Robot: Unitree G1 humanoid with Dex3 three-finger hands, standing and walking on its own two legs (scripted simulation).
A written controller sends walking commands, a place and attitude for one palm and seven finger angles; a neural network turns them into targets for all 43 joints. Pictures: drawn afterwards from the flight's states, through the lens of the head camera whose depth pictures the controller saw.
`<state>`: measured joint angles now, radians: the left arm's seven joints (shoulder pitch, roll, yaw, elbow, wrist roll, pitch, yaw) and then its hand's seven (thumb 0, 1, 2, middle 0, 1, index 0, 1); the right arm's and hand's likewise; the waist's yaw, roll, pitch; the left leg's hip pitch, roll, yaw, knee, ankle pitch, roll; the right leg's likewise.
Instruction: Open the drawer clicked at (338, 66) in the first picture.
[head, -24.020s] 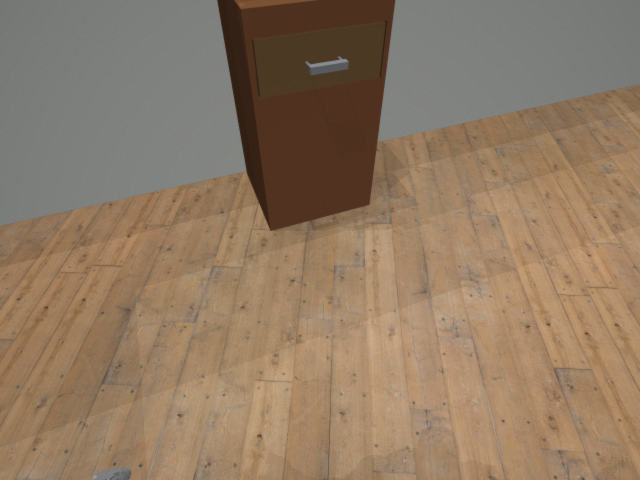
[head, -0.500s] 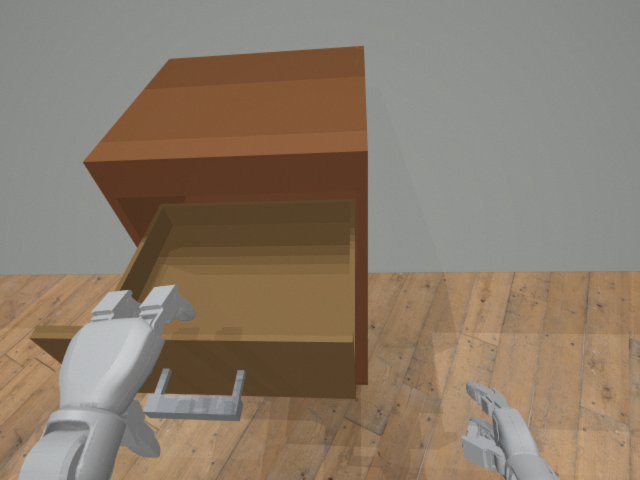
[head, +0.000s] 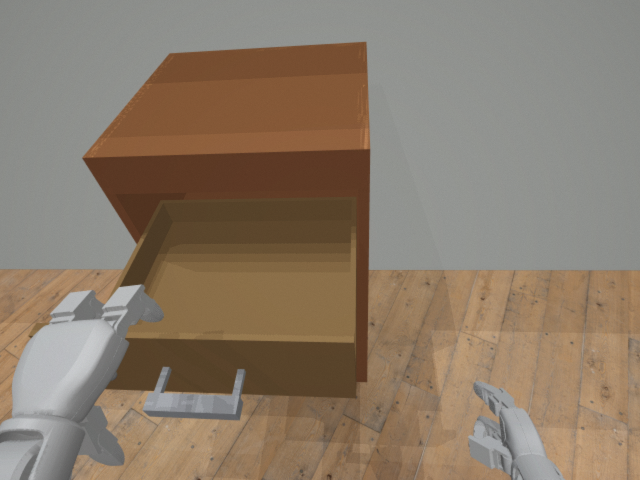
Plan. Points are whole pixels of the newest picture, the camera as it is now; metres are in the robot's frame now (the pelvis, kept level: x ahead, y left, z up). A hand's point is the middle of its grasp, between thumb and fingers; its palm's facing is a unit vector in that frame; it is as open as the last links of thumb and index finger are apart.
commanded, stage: draw the hand back to the body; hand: left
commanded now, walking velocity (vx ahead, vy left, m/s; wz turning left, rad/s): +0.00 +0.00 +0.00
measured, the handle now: (198, 390) +0.23 +0.23 -0.05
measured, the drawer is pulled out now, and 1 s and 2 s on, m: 0.29 0.29 0.29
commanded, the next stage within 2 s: step back with the hand held close in 0.98 s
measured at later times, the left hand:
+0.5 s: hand (123, 342) +0.19 +0.22 +0.15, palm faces +0.36 -0.83 -0.42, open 11.1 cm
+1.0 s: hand (110, 353) +0.18 +0.23 +0.16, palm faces +0.41 -0.81 -0.42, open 7.6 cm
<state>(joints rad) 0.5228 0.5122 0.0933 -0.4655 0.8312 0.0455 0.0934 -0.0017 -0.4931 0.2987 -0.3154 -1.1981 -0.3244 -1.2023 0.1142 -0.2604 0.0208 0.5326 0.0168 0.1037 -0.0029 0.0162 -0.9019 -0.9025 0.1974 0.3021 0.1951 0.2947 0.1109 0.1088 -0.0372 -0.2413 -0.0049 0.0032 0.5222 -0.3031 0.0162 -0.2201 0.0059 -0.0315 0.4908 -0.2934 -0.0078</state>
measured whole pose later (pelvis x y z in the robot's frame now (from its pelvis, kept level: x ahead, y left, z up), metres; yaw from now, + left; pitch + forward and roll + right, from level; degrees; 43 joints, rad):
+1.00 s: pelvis +0.01 -0.02 +0.01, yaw +1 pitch -3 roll +0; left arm 0.55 0.31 0.27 -0.47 -0.06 -0.08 0.10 0.01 0.84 0.88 -0.21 -0.33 -0.22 -0.33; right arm 0.16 -0.21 0.01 0.61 0.01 -0.09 -0.08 0.02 -0.90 -0.90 0.20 0.30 0.20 0.29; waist 0.07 0.08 0.01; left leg -0.10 0.00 -0.03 0.40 -0.25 -0.01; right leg -0.07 0.01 -0.06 0.38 -0.26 -0.03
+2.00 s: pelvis -0.09 +0.02 +0.00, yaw +2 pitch +3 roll -3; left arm 0.63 0.42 0.41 -0.68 -0.03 -0.20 0.16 0.02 0.88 0.90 -0.21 -0.30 -0.22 -0.30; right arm 0.20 -0.17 0.00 0.58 0.00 -0.10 -0.07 0.02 -0.90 -0.90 0.20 0.30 0.20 0.30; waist 0.00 -0.02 0.03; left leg -0.43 -0.02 -0.03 0.53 -0.15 0.05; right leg -0.40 0.02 -0.02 0.81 -0.43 0.01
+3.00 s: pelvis -0.31 -0.04 +0.00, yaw +4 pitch +0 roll +1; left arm 0.65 0.37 0.34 -0.60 -0.02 -0.15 0.16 0.01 0.89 0.90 -0.21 -0.30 -0.22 -0.30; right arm 0.27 -0.23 -0.02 0.62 0.01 -0.10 -0.08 0.02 -0.90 -0.90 0.20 0.30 0.20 0.29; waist -0.04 -0.04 -0.01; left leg -0.22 0.00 0.02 0.52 -0.29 0.00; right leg -0.35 -0.03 -0.08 0.60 -0.31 -0.01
